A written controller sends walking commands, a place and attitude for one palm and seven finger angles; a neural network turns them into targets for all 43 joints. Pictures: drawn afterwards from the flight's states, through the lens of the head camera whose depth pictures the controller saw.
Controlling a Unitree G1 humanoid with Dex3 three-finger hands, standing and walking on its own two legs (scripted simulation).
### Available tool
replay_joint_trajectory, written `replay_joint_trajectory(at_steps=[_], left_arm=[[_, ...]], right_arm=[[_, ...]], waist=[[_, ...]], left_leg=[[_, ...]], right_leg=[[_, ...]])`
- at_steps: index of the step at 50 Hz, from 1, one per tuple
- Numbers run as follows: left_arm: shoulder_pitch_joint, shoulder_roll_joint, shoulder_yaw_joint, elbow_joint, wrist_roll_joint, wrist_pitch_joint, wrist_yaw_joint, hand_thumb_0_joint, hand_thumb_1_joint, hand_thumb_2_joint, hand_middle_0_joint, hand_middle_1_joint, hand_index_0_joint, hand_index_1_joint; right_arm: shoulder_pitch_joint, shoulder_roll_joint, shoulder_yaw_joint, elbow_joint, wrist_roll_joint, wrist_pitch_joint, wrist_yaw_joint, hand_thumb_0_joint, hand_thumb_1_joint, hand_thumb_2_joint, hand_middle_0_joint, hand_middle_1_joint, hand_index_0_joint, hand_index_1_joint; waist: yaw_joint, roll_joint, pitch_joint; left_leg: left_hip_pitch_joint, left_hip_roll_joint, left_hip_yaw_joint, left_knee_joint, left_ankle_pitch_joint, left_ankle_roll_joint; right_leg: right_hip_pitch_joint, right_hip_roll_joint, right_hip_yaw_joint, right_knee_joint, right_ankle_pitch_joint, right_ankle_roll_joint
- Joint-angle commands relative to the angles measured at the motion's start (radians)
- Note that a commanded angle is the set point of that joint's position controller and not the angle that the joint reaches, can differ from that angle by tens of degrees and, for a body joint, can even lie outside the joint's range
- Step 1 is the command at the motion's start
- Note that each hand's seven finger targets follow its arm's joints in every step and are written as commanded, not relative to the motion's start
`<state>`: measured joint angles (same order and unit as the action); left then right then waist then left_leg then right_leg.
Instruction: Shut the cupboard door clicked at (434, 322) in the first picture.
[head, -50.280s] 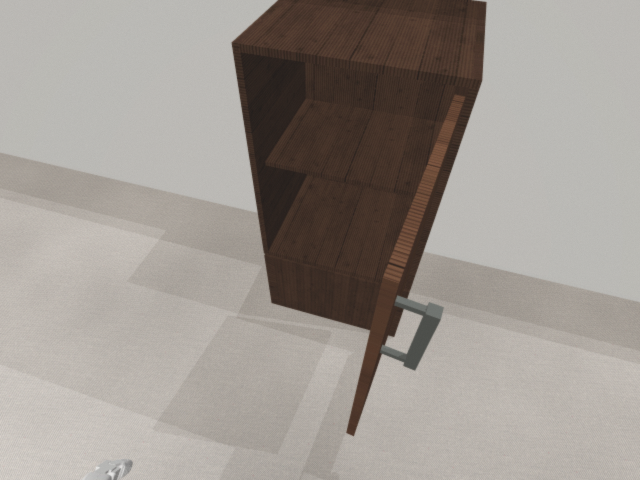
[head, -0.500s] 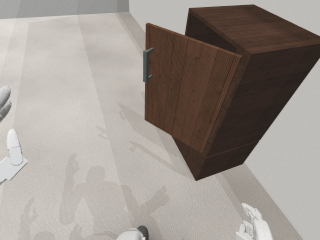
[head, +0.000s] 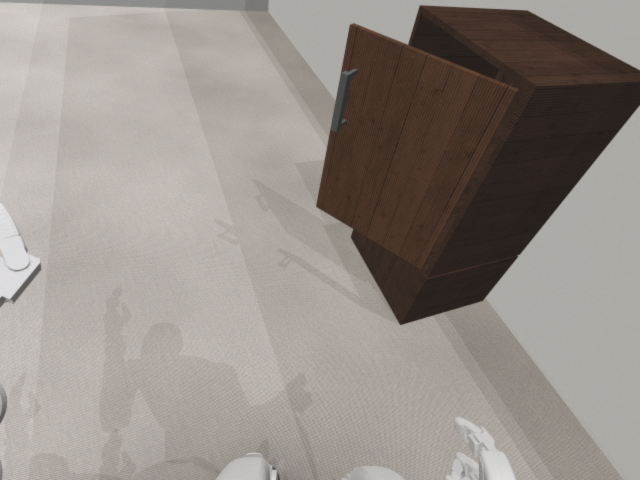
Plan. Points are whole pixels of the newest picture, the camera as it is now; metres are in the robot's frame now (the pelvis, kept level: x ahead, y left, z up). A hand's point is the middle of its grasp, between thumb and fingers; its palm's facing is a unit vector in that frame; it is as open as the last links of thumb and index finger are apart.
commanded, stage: stop stepping back and stand still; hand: left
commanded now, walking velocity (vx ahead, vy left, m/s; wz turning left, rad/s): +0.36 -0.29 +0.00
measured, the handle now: (344, 100) +1.00 -0.01 -0.01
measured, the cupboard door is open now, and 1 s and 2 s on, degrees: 33 33 33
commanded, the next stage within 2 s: let the arm hang, fingers relaxed in 0.74 s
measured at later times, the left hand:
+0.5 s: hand out of the picture +0.10 +0.31 +0.20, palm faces +0.25 -0.86 -0.44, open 7.4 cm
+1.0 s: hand out of the picture +0.10 +0.29 -0.05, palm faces -0.04 -0.93 -0.37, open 7.4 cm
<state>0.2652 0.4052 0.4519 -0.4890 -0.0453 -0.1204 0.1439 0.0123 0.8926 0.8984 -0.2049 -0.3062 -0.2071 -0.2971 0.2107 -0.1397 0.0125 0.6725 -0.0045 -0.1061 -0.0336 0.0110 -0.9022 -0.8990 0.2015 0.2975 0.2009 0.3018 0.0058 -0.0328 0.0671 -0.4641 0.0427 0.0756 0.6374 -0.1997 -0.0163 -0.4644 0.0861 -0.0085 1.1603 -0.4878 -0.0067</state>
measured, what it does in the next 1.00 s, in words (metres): walks backwards: right foot, then left foot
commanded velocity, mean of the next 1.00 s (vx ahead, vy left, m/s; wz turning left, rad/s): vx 0.16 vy -0.09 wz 0.00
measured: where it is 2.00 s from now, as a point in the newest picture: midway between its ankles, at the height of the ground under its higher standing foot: outside the picture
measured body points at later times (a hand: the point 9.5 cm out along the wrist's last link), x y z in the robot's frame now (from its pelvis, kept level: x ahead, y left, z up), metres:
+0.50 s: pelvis -0.13 +0.09 +0.03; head -0.13 +0.12 +0.48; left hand +0.08 +0.36 +0.23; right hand -0.03 -0.14 -0.06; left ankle -0.02 +0.20 -0.71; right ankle -0.15 +0.00 -0.67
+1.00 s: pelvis -0.14 +0.11 -0.01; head -0.13 +0.08 +0.44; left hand +0.10 +0.34 -0.02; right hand -0.04 -0.17 -0.12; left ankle -0.06 +0.21 -0.72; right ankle -0.17 +0.00 -0.68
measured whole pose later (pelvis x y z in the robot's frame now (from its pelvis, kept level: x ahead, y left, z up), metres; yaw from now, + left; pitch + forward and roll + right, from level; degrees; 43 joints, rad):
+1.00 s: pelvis -0.14 +0.11 -0.01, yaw -5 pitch +0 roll +1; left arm 0.20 0.27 0.09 0.34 0.02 0.06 0.02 0.00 0.91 0.90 -0.19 -0.30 -0.19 -0.29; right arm 0.20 -0.29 0.01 0.70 -0.04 -0.01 -0.01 0.01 -0.90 -0.90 0.20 0.30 0.20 0.30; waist -0.06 0.04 0.02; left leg -0.44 0.03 0.11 0.68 -0.25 0.02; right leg -0.46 -0.03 -0.02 1.02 -0.58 0.04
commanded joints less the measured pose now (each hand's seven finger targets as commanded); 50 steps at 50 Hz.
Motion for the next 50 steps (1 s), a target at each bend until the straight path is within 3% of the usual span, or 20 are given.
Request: replay_joint_trajectory(at_steps=[1,2,3,4,5,6,7,8,10,12,14,22,26,29,30,41,42,44,46,50], left_arm=[[0.285,0.231,0.115,-0.422,-0.033,-0.076,0.0,0.0,0.9,0.9,-0.2,-0.3,-0.2,-0.3],[0.362,0.242,0.125,-0.408,-0.032,-0.07,0.006,0.0,0.9,0.9,-0.2,-0.3,-0.2,-0.3],[0.385,0.272,0.133,-0.409,-0.019,-0.071,0.003,0.0,0.9,0.9,-0.2,-0.3,-0.2,-0.3],[0.245,0.265,0.127,-0.459,-0.01,-0.092,0.005,0.0,0.9,0.9,-0.2,-0.3,-0.2,-0.3],[0.048,0.392,0.232,-0.495,-0.034,-0.121,0.02,0.0,0.9,0.9,-0.2,-0.3,-0.2,-0.3],[-0.025,0.47,0.291,-0.415,-0.022,-0.138,0.036,0.0,0.9,0.9,-0.2,-0.3,-0.2,-0.3],[0.008,0.346,0.202,-0.19,-0.003,-0.137,0.044,0.0,0.9,0.9,-0.2,-0.3,-0.2,-0.3],[0.009,0.23,0.125,-0.122,-0.02,-0.099,0.047,0.0,0.9,0.9,-0.2,-0.3,-0.2,-0.3],[0.006,0.202,0.063,-0.102,-0.003,-0.08,0.055,0.0,0.9,0.9,-0.2,-0.3,-0.2,-0.3],[-0.001,0.203,0.044,-0.22,-0.006,-0.106,0.047,0.0,0.9,0.9,-0.2,-0.3,-0.2,-0.3],[0.108,0.212,0.075,-0.191,-0.008,-0.128,0.006,0.0,0.9,0.9,-0.2,-0.3,-0.2,-0.3],[0.234,0.231,0.104,-0.383,0.005,-0.088,0.035,0.0,0.9,0.9,-0.2,-0.3,-0.2,-0.3],[0.318,0.246,0.131,-0.26,-0.011,-0.043,0.047,0.0,0.9,0.9,-0.2,-0.3,-0.2,-0.3],[0.223,0.317,0.186,-0.254,-0.013,-0.061,0.054,0.0,0.9,0.9,-0.2,-0.3,-0.2,-0.3],[0.19,0.37,0.242,-0.232,-0.012,-0.096,0.062,0.0,0.9,0.9,-0.2,-0.3,-0.2,-0.3],[0.097,0.238,0.081,-0.261,0.016,-0.135,0.067,0.0,0.9,0.9,-0.2,-0.3,-0.2,-0.3],[0.15,-0.088,-0.339,0.566,0.103,0.046,-0.09,0.0,0.9,0.9,-0.2,-0.3,-0.2,-0.3],[0.171,-0.143,-0.37,0.57,0.082,0.141,-0.124,0.0,0.9,0.9,-0.2,-0.3,-0.2,-0.3],[0.037,-0.116,-0.383,0.645,0.072,0.142,-0.134,0.0,0.9,0.9,-0.2,-0.3,-0.2,-0.3],[0.076,-0.084,-0.385,0.983,0.065,0.148,-0.154,0.0,0.9,0.9,-0.2,-0.3,-0.2,-0.3]], right_arm=[[-0.141,-0.164,-0.09,-0.237,-0.008,-0.044,0.014,0.0,-0.9,-0.9,0.2,0.3,0.2,0.3],[-0.141,-0.153,-0.087,-0.247,-0.004,-0.024,0.017,0.0,-0.9,-0.9,0.2,0.3,0.2,0.3],[-0.084,-0.129,-0.074,-0.208,0.03,-0.014,0.032,0.0,-0.9,-0.9,0.2,0.3,0.2,0.3],[-0.085,-0.16,-0.09,-0.206,0.06,-0.005,0.023,0.0,-0.9,-0.9,0.2,0.3,0.2,0.3],[-0.114,-0.142,-0.058,-0.204,0.025,0.0,0.004,0.0,-0.9,-0.9,0.2,0.3,0.2,0.3],[-0.085,-0.14,-0.019,-0.21,-0.019,0.011,0.002,0.0,-0.9,-0.9,0.2,0.3,0.2,0.3],[-0.054,-0.114,-0.02,-0.213,-0.019,0.017,-0.004,0.0,-0.9,-0.9,0.2,0.3,0.2,0.3],[-0.065,-0.145,-0.056,-0.174,0.006,0.011,-0.024,0.0,-0.9,-0.9,0.2,0.3,0.2,0.3],[-0.056,-0.188,-0.059,-0.147,0.007,0.006,-0.059,0.0,-0.9,-0.9,0.2,0.3,0.2,0.3],[-0.053,-0.241,-0.059,-0.203,0.008,0.003,-0.059,0.0,-0.9,-0.9,0.2,0.3,0.2,0.3],[-0.095,-0.22,-0.068,-0.22,0.013,0.016,-0.026,0.0,-0.9,-0.9,0.2,0.3,0.2,0.3],[-0.123,-0.173,-0.061,-0.234,-0.008,0.056,-0.02,0.0,-0.9,-0.9,0.2,0.3,0.2,0.3],[-0.072,-0.157,-0.062,-0.216,-0.003,0.056,-0.038,0.0,-0.9,-0.9,0.2,0.3,0.2,0.3],[-0.065,-0.152,-0.059,-0.199,0.007,0.058,-0.028,0.0,-0.9,-0.9,0.2,0.3,0.2,0.3],[-0.087,-0.164,-0.054,-0.2,-0.004,0.034,-0.025,0.0,-0.9,-0.9,0.2,0.3,0.2,0.3],[-0.084,-0.182,-0.063,-0.177,0.006,-0.019,-0.08,0.0,-0.9,-0.9,0.2,0.3,0.2,0.3],[0.042,-0.286,-0.071,0.002,-0.018,-0.043,0.058,0.0,-0.9,-0.9,0.2,0.3,0.2,0.3],[0.116,-0.311,-0.072,-0.057,-0.025,0.068,0.047,0.0,-0.9,-0.9,0.2,0.3,0.2,0.3],[0.09,-0.322,-0.061,-0.082,-0.048,0.062,0.026,0.0,-0.9,-0.9,0.2,0.3,0.2,0.3],[-0.08,-0.29,-0.048,-0.02,-0.046,0.097,0.018,0.0,-0.9,-0.9,0.2,0.3,0.2,0.3]], waist=[[0.066,0.378,-0.249],[0.085,0.291,-0.25],[0.092,-0.113,-0.225],[0.026,-0.366,-0.091],[-0.031,-0.182,-0.06],[-0.063,0.005,-0.058],[-0.06,-0.04,-0.152],[-0.027,-0.048,-0.149],[-0.055,0.046,-0.087],[-0.057,0.5,-0.002],[-0.026,0.185,-0.032],[-0.002,0.382,-0.141],[-0.012,0.259,-0.202],[-0.017,-0.115,-0.113],[-0.02,-0.112,-0.055],[-0.009,0.016,-0.016],[-0.111,0.197,-0.013],[-0.063,0.27,-0.144],[-0.069,0.121,-0.165],[0.036,0.06,-0.166]], left_leg=[[-0.035,0.085,0.026,-0.526,-0.428,-0.232],[-0.164,0.019,0.11,-0.269,-0.426,-0.259],[-0.085,-0.093,0.26,0.357,-0.31,-0.188],[-0.192,-0.022,-0.14,0.9,-0.389,-0.03],[-0.279,0.043,-0.204,0.999,-0.332,0.04],[-0.153,0.159,-0.24,0.663,-0.272,0.006],[-0.044,0.095,-0.087,0.427,-0.274,0.007],[0.087,0.052,0.008,0.307,-0.268,0.014],[0.353,0.008,0.045,-0.011,-0.299,0.018],[0.366,0.391,-0.634,-0.439,-0.519,0.138],[0.113,0.383,-0.551,-0.515,-0.627,0.148],[0.057,0.249,-0.122,-0.551,-0.516,0.025],[0.075,0.153,-0.017,-0.283,-0.385,0.006],[-0.297,0.028,-0.003,0.355,-0.227,0.003],[-0.323,0.045,-0.021,0.479,-0.204,-0.012],[0.197,0.008,0.075,-0.079,-0.05,0.029],[0.27,0.14,-0.049,-0.049,0.379,0.052],[0.342,0.343,-0.324,-0.136,0.723,0.222],[0.238,0.369,-0.478,-0.194,0.503,0.262],[-0.047,0.198,-0.216,-0.232,-0.139,0.135]], right_leg=[[0.443,0.115,-0.26,-0.322,-0.088,-0.045],[0.594,0.087,-0.245,-0.49,-0.187,-0.107],[0.395,-0.132,-0.024,-0.771,-0.13,-0.209],[0.057,-0.392,0.379,-0.834,0.052,-0.31],[-0.004,-0.492,0.481,-0.944,-0.096,-0.342],[-0.024,-0.499,0.488,-0.911,-0.103,-0.113],[0.021,-0.396,0.32,-0.906,-0.314,0.021],[0.004,-0.315,0.274,-0.874,-0.389,-0.164],[-0.157,-0.217,0.115,-0.679,-0.361,-0.138],[-0.34,-0.026,-0.06,-0.097,-0.127,-0.002],[-0.137,-0.054,0.019,0.061,0.06,0.015],[0.229,-0.01,-0.169,-0.357,0.078,-0.008],[0.448,0.016,-0.193,-0.733,-0.009,-0.053],[0.456,-0.427,0.4,-0.952,0.001,-0.258],[0.388,-0.455,0.41,-0.957,0.196,-0.28],[0.161,-0.299,0.061,-0.82,0.049,-0.126],[-0.008,-0.312,-0.173,-0.383,0.441,-0.006],[-0.136,-0.11,-0.106,-0.036,-0.201,0.055],[-0.124,-0.119,0.041,0.047,-0.185,0.052],[0.295,-0.123,-0.015,-0.425,0.096,0.047]])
